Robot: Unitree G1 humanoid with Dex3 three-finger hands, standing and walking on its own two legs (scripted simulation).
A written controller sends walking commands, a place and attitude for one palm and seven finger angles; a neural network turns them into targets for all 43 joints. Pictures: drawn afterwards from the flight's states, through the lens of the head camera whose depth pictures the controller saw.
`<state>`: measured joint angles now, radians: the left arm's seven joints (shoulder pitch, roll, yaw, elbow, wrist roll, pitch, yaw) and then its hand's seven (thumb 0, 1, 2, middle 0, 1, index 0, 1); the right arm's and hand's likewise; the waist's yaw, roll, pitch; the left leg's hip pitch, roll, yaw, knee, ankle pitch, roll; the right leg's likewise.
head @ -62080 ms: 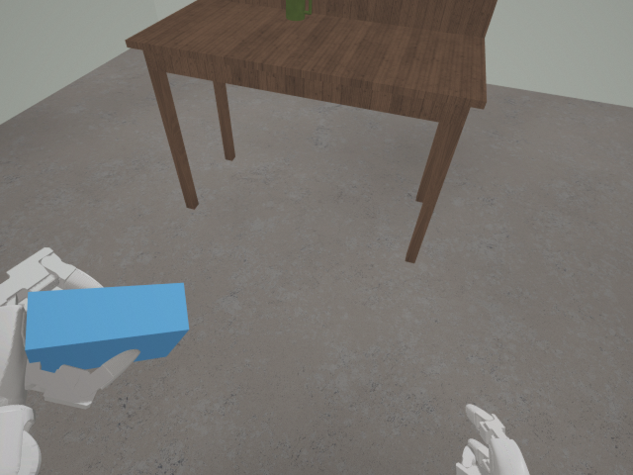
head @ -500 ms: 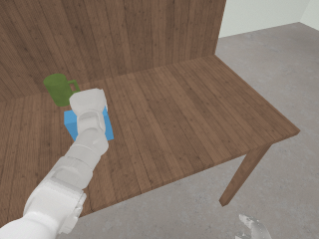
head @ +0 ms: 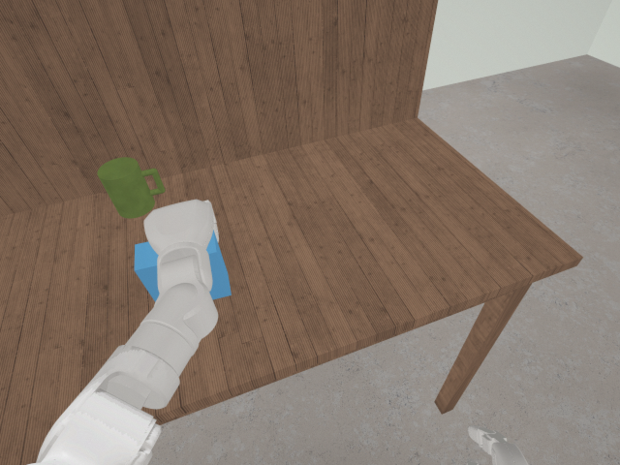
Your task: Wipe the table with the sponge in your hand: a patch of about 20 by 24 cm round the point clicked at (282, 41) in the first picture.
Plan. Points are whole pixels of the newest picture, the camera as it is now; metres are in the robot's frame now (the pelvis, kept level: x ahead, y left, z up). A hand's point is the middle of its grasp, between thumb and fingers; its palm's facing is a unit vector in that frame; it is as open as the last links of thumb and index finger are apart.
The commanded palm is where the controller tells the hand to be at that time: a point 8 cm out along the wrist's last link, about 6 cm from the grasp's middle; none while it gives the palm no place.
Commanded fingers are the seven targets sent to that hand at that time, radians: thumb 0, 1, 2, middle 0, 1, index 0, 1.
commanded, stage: wipe back along the third lane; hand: left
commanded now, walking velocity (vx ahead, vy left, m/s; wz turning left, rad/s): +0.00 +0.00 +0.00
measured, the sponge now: (190, 279) +0.38 +0.22 +0.02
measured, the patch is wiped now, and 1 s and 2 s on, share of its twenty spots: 0.90 0.90 0.90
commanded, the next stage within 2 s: slide back across to the middle lane in 0.50 s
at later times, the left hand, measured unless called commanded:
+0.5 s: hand (204, 272) +0.35 +0.18 +0.08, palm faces +0.04 -0.06 -1.00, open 9.2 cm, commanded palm +0.31 +0.16 +0.11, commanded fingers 0.00 0.10 1.30 -1.20 -1.60 -1.20 -1.60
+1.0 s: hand (184, 282) +0.33 +0.20 +0.08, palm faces +0.03 -0.10 -0.99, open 9.2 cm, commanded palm +0.28 +0.20 +0.13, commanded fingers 0.00 0.10 1.30 -1.20 -1.60 -1.20 -1.60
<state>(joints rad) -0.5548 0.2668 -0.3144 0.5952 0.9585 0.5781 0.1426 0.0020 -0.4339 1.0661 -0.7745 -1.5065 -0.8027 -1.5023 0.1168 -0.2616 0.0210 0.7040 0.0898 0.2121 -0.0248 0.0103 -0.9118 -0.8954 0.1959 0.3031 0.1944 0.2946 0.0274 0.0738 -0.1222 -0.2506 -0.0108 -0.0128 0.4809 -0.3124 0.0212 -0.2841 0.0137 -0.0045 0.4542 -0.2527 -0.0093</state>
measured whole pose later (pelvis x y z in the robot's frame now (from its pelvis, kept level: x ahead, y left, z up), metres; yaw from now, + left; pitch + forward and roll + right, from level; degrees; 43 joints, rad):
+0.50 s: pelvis +0.00 -0.01 +0.00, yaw +0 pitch +2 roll +0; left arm -0.42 0.24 -0.38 0.39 0.97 0.64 0.13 0.02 -0.43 1.06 -0.77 -1.51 -0.80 -1.50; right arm 0.03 -0.26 0.04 0.66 0.10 0.22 0.01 0.01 -0.91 -0.90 0.20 0.30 0.19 0.29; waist 0.06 0.08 -0.12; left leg -0.21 -0.01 -0.02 0.49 -0.32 0.01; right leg -0.25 0.02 -0.01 0.48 -0.27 -0.02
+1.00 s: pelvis -0.01 -0.02 +0.00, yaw -1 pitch +0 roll +0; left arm -0.30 0.32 -0.27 0.27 0.95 0.61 0.07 0.02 -0.45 1.06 -0.80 -1.48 -0.83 -1.47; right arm 0.05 -0.27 0.04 0.67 0.09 0.19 -0.03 0.01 -0.91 -0.90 0.20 0.30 0.19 0.29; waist 0.05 0.08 -0.08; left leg -0.15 0.01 0.01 0.45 -0.29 0.00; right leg -0.22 0.03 0.01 0.47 -0.25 -0.03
